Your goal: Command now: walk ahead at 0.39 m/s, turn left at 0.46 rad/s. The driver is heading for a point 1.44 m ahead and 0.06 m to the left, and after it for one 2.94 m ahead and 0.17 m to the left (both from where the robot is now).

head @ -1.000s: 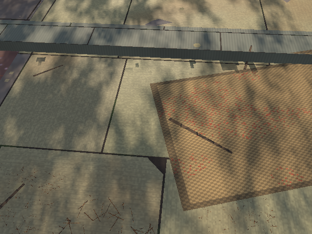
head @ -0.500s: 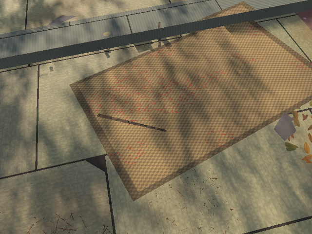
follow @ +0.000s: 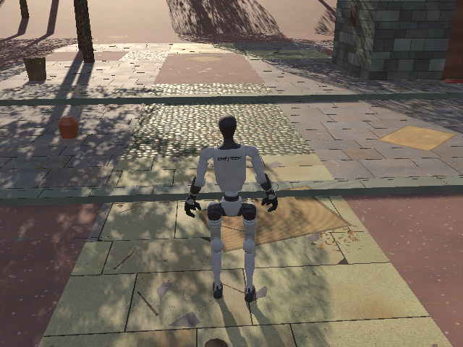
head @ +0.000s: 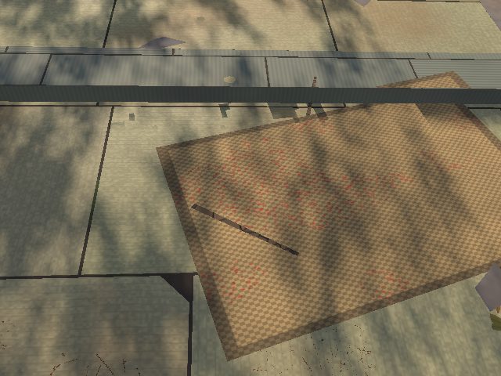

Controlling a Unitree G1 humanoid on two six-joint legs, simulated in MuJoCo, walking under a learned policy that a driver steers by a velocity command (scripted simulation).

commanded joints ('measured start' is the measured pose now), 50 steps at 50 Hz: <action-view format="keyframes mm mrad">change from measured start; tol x32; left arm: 1 -198 74 2 -178 -17 -80 -21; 50 33 34 -1 -118 -20 -4 0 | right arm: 1 220 -192 -50 -27 -15 -33 -3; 50 -5 -65 -17 -90 -44 -77 -16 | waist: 1 -119 223 -15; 19 42 182 -85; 22 55 -257 -405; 50 -35 162 16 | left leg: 1 494 357 -715 -370 -198 314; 19 241 128 -304 -31 679 62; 23 -458 -35 -244 804 -193 -40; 41 159 26 -104 -99 204 -37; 44 531 423 -807 -292 -317 192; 50 185 250 -252 -386 173 120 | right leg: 1 -704 25 144 481 -128 0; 17 -234 47 127 -191 415 9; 20 308 -52 184 -159 357 -109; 21 670 -309 693 -229 130 -287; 37 -43 -119 384 -454 259 -198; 41 -77 -61 404 -249 189 -119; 44 -579 49 210 514 -161 -11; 50 -486 -69 179 469 140 17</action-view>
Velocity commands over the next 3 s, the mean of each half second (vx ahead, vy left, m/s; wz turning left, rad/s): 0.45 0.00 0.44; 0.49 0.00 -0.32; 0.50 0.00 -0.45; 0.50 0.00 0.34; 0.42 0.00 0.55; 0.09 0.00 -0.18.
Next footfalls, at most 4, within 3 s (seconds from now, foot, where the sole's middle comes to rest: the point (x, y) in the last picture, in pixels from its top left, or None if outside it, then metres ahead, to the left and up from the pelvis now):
0.40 right None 0.40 -0.07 -0.77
0.84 left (167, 345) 0.56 0.22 -0.77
1.32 right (272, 264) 0.83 -0.06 -0.77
1.88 left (229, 176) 1.17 0.09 -0.77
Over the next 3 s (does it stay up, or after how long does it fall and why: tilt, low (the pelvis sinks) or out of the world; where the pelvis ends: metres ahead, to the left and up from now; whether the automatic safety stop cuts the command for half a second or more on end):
stays up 1.37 -0.01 0.00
